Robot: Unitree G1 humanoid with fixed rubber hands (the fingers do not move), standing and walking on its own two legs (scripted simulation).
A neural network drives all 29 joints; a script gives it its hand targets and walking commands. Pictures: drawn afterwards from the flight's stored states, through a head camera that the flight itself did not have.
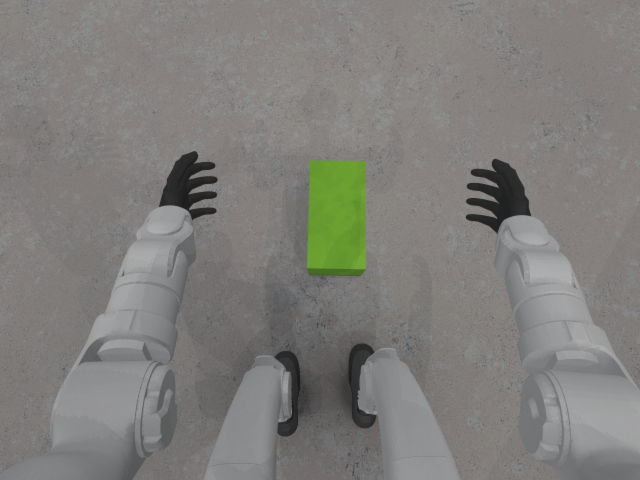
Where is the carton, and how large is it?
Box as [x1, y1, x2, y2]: [307, 161, 365, 275]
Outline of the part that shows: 310,161 307,251 308,272 309,274 322,275 360,275 365,269 364,162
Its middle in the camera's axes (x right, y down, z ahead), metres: +0.04 -0.04 +1.04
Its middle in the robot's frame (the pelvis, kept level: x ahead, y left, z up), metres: +0.55 -0.04 -0.63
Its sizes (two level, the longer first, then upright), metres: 0.282 0.144 0.143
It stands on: the floor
